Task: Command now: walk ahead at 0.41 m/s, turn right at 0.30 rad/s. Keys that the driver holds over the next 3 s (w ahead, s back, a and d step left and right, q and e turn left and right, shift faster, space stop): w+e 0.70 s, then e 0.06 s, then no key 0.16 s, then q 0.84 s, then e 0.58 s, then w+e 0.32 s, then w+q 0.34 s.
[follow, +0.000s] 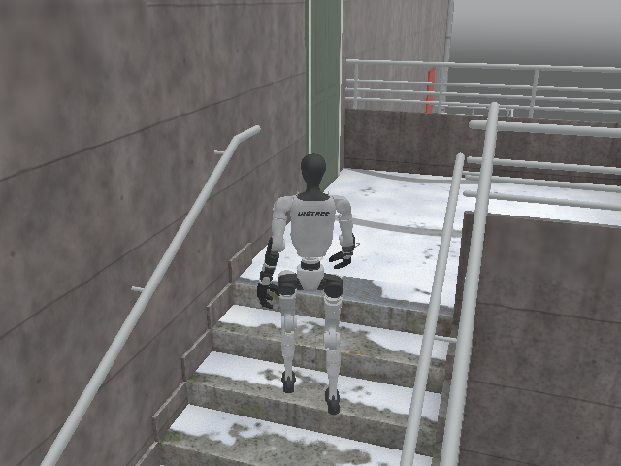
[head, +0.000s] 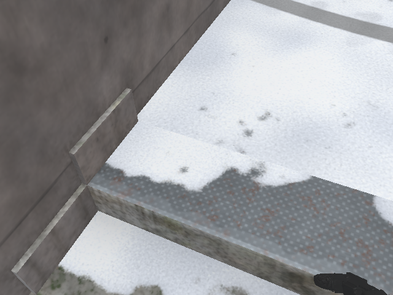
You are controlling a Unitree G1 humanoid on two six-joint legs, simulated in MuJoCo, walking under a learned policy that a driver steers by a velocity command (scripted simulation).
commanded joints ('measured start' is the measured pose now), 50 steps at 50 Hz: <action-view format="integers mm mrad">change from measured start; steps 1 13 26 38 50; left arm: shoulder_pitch -50 -494 32 33 -207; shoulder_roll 167 -72 98 62 5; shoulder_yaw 41 -95 6 -59 2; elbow -44 -284 99 139 -32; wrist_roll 12 -22 6 36 48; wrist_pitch -3 75 37 1 25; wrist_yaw -11 -31 9 -41 5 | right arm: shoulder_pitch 82 278 243 -399 55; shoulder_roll -92 46 -38 2 98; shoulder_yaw -34 55 22 101 60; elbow -56 354 196 -109 204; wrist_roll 21 -112 -18 23 47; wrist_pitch -31 -16 -34 5 -53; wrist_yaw -28 7 61 -12 -15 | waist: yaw -144 -39 -53 -64 -59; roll -83 -71 -96 -73 -71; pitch -23 63 -24 21 -95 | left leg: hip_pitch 391 167 -691 -475 -25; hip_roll -20 249 -52 57 190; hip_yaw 32 23 -288 76 -425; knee -255 -564 1409 814 -186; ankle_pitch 152 -48 224 -104 124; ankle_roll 71 178 118 41 233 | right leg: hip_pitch -114 -1274 -120 -503 -769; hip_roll -148 -103 -141 -59 -24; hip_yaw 163 -3 691 323 151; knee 171 1565 82 -182 1270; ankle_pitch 701 101 -47 268 92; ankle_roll -195 -282 -244 -189 -25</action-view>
